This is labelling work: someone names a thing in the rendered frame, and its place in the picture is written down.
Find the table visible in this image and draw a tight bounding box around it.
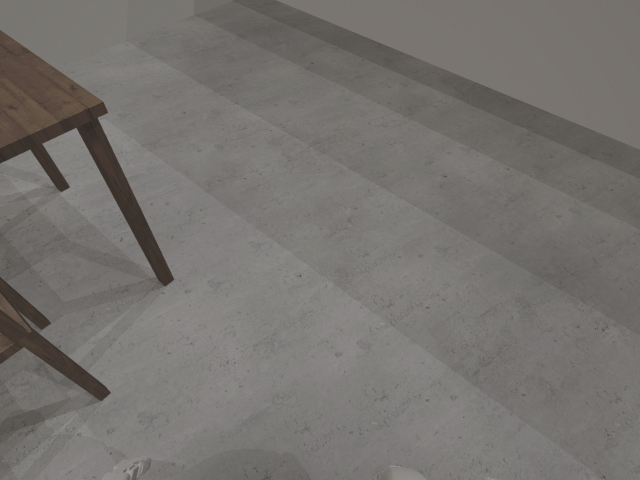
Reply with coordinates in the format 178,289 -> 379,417
0,30 -> 174,286

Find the robot left hand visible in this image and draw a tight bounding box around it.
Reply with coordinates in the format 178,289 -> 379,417
101,456 -> 151,480

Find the chair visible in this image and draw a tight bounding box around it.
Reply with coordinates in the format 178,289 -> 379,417
0,277 -> 111,401

